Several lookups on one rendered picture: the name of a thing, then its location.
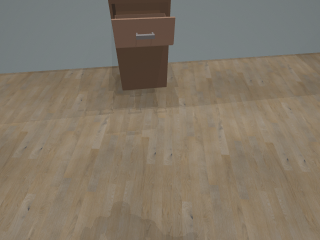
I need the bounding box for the cabinet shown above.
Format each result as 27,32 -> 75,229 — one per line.
108,0 -> 171,91

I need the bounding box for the handle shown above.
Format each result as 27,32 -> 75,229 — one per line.
136,32 -> 155,40

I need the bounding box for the drawer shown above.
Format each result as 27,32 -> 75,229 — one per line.
111,13 -> 176,48

